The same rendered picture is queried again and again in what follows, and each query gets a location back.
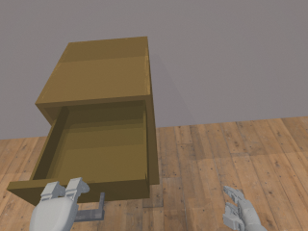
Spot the cabinet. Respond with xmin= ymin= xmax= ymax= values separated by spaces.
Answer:
xmin=35 ymin=36 xmax=160 ymax=186

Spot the robot right hand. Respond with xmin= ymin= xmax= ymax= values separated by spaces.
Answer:
xmin=222 ymin=186 xmax=262 ymax=231

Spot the handle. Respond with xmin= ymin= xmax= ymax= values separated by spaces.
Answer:
xmin=74 ymin=192 xmax=105 ymax=222

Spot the robot left hand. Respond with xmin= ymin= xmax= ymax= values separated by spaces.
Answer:
xmin=29 ymin=177 xmax=90 ymax=231

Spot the drawer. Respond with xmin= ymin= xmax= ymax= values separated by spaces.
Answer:
xmin=7 ymin=99 xmax=150 ymax=206

